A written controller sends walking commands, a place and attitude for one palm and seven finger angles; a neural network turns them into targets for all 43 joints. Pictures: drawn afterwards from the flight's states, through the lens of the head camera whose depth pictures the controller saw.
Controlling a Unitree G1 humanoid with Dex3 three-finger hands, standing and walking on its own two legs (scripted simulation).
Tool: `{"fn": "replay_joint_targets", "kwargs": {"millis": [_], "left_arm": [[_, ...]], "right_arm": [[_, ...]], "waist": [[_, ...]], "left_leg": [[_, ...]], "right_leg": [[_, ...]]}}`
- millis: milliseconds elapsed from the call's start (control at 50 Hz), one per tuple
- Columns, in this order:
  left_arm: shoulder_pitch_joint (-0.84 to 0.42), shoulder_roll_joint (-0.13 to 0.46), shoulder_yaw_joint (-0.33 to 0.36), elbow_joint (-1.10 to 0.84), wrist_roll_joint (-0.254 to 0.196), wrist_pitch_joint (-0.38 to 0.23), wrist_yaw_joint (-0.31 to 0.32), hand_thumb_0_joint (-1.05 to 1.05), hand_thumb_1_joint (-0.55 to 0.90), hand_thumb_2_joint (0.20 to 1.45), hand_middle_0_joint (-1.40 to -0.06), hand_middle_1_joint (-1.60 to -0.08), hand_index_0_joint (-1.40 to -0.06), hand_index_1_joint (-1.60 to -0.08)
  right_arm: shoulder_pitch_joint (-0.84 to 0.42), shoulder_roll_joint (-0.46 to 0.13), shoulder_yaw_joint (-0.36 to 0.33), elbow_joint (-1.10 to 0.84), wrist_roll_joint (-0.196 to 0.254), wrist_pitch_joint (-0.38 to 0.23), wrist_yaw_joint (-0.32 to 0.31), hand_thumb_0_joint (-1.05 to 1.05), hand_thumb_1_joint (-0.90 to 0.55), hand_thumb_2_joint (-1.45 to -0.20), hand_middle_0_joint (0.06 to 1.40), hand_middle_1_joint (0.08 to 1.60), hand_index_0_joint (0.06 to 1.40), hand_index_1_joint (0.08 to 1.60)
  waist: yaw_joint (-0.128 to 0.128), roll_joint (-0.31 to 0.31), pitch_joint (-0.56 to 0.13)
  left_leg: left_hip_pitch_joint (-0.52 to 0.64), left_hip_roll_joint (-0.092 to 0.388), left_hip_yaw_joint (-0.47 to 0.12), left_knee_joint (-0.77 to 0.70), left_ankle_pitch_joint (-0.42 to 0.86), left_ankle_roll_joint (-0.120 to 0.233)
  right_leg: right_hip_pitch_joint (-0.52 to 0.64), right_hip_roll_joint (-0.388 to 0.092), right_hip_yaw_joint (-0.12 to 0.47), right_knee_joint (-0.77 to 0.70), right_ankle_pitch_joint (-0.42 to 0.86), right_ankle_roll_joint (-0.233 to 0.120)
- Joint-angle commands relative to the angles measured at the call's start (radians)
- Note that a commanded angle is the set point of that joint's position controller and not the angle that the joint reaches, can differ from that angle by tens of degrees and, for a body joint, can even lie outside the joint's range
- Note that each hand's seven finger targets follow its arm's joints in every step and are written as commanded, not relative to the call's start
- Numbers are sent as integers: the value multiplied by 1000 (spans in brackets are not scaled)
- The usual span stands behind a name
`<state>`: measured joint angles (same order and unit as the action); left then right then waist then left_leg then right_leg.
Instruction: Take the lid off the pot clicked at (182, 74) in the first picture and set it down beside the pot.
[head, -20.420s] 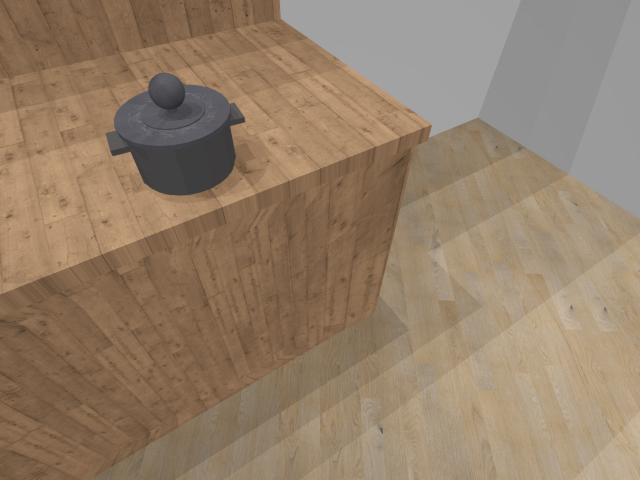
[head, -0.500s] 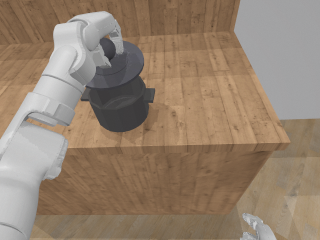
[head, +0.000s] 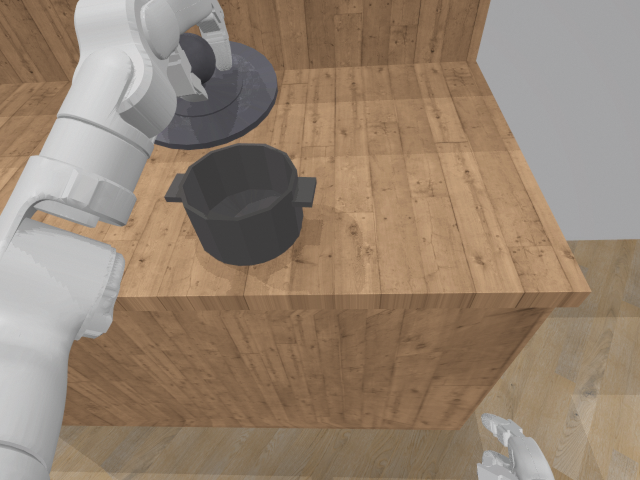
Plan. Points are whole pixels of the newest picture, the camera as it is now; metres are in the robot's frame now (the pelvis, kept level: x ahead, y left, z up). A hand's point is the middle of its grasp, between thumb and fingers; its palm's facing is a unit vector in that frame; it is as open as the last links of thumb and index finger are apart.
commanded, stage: lift the lid straight up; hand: left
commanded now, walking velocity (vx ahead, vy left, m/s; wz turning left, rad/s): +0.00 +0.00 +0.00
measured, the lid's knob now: (190, 59) +0.48 +0.14 +0.29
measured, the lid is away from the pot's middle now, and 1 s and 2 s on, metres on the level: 0.02 0.08 0.20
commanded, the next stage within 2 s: move the lid sideways beside the pot in 0.34 s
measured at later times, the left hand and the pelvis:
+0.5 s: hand (195, 43) +0.47 +0.13 +0.31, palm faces -0.10 -0.08 -0.99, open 7.2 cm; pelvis +0.00 +0.01 +0.00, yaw +0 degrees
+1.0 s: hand (121, 54) +0.46 +0.20 +0.31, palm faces -0.09 -0.08 -0.99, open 7.2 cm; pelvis +0.00 +0.00 +0.00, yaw +0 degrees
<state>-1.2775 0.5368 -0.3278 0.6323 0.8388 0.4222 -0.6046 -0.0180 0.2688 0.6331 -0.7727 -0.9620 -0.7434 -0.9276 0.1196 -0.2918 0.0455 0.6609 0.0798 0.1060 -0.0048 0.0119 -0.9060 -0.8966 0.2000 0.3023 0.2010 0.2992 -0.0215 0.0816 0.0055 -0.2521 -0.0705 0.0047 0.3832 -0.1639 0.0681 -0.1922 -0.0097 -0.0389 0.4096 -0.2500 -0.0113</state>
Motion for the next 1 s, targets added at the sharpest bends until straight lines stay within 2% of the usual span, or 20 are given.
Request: {"fn": "replay_joint_targets", "kwargs": {"millis": [0, 80, 160, 180, 260, 280, 360, 380, 460, 480, 520, 560, 620, 660, 720, 760, 820, 860, 880, 980], "left_arm": [[-725, 227, 121, -223, 44, -3, 68, 0, 751, 832, -949, -1037, -928, -1011], [-729, 268, 141, -162, 49, 6, 68, 0, 751, 832, -949, -1037, -928, -1011], [-728, 155, 63, -185, 30, 8, 67, 0, 751, 832, -949, -1037, -928, -1011], [-777, 197, 93, -245, 48, 4, 72, 0, 751, 832, -949, -1037, -928, -1011], [-687, 148, 73, -116, 34, 21, 69, 0, 751, 832, -949, -1037, -928, -1011], [-761, 227, 128, -168, 57, 14, 76, 0, 751, 832, -949, -1037, -928, -1011], [-767, 203, 108, -165, 39, 4, 82, 0, 751, 832, -949, -1037, -928, -1011], [-826, 258, 149, -234, 57, -5, 88, 0, 751, 832, -949, -1037, -928, -1011], [-715, 257, 145, -115, 75, 1, 83, 0, 751, 832, -949, -1037, -928, -1011], [-738, 328, 203, -120, 97, -2, 85, 0, 751, 832, -949, -1037, -928, -1011], [-690, 333, 197, -35, 108, 4, 80, 0, 751, 832, -949, -1037, -928, -1011], [-654, 258, 134, -54, 82, -4, 73, 0, 751, 832, -949, -1037, -928, -1011], [-675, 334, 191, -141, 107, -9, 70, 0, 751, 832, -949, -1037, -928, -1011], [-646, 271, 128, -133, 82, -7, 58, 0, 751, 832, -949, -1037, -928, -1011], [-699, 358, 189, -166, 99, -9, 54, 0, 751, 832, -949, -1037, -928, -1011], [-684, 304, 132, -158, 75, -10, 45, 0, 751, 832, -949, -1037, -928, -1011], [-731, 416, 218, -231, 97, -27, 52, 0, 751, 832, -949, -1037, -928, -1011], [-692, 334, 152, -240, 73, -28, 40, 0, 751, 832, -949, -1037, -928, -1011], [-733, 395, 199, -275, 87, -34, 45, 0, 751, 832, -949, -1037, -928, -1011], [-668, 435, 221, -219, 91, -35, 35, 0, 751, 832, -949, -1037, -928, -1011]], "right_arm": [[-112, -105, -33, -131, 6, -51, 0, 0, -900, -900, 200, 300, 200, 300], [-90, -114, -28, -112, 8, -39, 0, 0, -900, -900, 200, 300, 200, 300], [-103, -110, -32, -129, 10, -48, 2, 0, -900, -900, 200, 300, 200, 300], [-102, -105, -31, -128, 5, -55, 4, 0, -900, -900, 200, 300, 200, 300], [-81, -116, -32, -110, 8, -43, 5, 0, -900, -900, 200, 300, 200, 300], [-85, -111, -29, -112, 4, -47, 3, 0, -900, -900, 200, 300, 200, 300], [-89, -113, -29, -120, 5, -55, -3, 0, -900, -900, 200, 300, 200, 300], [-85, -107, -29, -123, -2, -63, -4, 0, -900, -900, 200, 300, 200, 300], [-73, -119, -31, -118, 0, -45, 0, 0, -900, -900, 200, 300, 200, 300], [-68, -115, -30, -117, -8, -44, -3, 0, -900, -900, 200, 300, 200, 300], [-76, -114, -25, -122, -2, -30, -8, 0, -900, -900, 200, 300, 200, 300], [-78, -119, -30, -136, 6, -21, -1, 0, -900, -900, 200, 300, 200, 300], [-89, -113, -32, -155, -2, -21, -3, 0, -900, -900, 200, 300, 200, 300], [-79, -120, -34, -155, 10, -12, 0, 0, -900, -900, 200, 300, 200, 300], [-76, -119, -34, -150, 7, -11, -7, 0, -900, -900, 200, 300, 200, 300], [-70, -128, -36, -147, 19, -7, -8, 0, -900, -900, 200, 300, 200, 300], [-69, -123, -37, -149, 10, -18, -12, 0, -900, -900, 200, 300, 200, 300], [-70, -126, -39, -152, 17, -18, -5, 0, -900, -900, 200, 300, 200, 300], [-63, -124, -39, -145, 15, -17, -3, 0, -900, -900, 200, 300, 200, 300], [-69, -134, -38, -141, 19, 4, 1, 0, -900, -900, 200, 300, 200, 300]], "waist": [[-6, -64, -488], [-1, -107, -454], [-13, -57, -482], [-4, -50, -533], [-15, -82, -450], [-4, -109, -483], [-5, -88, -510], [5, -85, -563], [5, -97, -487], [19, -143, -498], [18, -179, -446], [6, -141, -446], [19, -119, -521], [-2, -101, -485], [2, -103, -481], [-15, -65, -448], [4, -47, -539], [-10, 0, -523], [-3, -13, -540], [5, -54, -505]], "left_leg": [[319, 2, -69, 23, 346, 8], [260, 2, -60, -2, 298, 2], [321, 5, -74, 17, 348, -4], [346, 9, -80, 15, 374, -12], [295, 11, -76, 10, 326, -13], [286, 9, -73, -2, 289, -11], [304, 5, -75, 11, 347, -11], [330, 7, -79, 8, 376, -16], [279, 9, -70, 11, 380, -16], [255, 10, -64, 0, 358, -12], [206, 11, -44, -5, 302, 3], [220, 10, -45, 0, 322, 2], [259, 10, -47, 22, 369, 10], [269, 10, -50, 27, 390, 8], [267, 7, -46, 28, 343, 18], [281, 6, -52, 26, 356, 12], [318, 2, -59, 43, 391, 15], [347, 1, -68, 55, 462, 6], [347, 9, -72, 48, 451, -1], [286, 5, -58, 36, 386, 6]], "right_leg": [[30, 34, 12, -17, 375, -51], [50, 27, 6, -21, 363, -48], [12, 26, -1, -20, 344, -54], [22, 31, 5, -13, 345, -53], [-9, 28, -10, -26, 314, -56], [18, 32, -1, -24, 305, -52], [32, 23, 1, -15, 349, -56], [56, 29, 8, -10, 366, -54], [44, 23, 2, -14, 374, -59], [76, 27, 8, -13, 380, -55], [72, 20, 10, -10, 377, -51], [63, 15, 6, -17, 380, -52], [85, 18, 21, -5, 405, -52], [56, 17, 11, -16, 404, -50], [54, 25, 14, -17, 386, -48], [28, 25, 4, -29, 376, -49], [61, 32, 16, -13, 392, -52], [30, 31, 10, -21, 404, -52], [36, 37, 10, -18, 384, -49], [54, 32, 7, -18, 382, -49]]}}
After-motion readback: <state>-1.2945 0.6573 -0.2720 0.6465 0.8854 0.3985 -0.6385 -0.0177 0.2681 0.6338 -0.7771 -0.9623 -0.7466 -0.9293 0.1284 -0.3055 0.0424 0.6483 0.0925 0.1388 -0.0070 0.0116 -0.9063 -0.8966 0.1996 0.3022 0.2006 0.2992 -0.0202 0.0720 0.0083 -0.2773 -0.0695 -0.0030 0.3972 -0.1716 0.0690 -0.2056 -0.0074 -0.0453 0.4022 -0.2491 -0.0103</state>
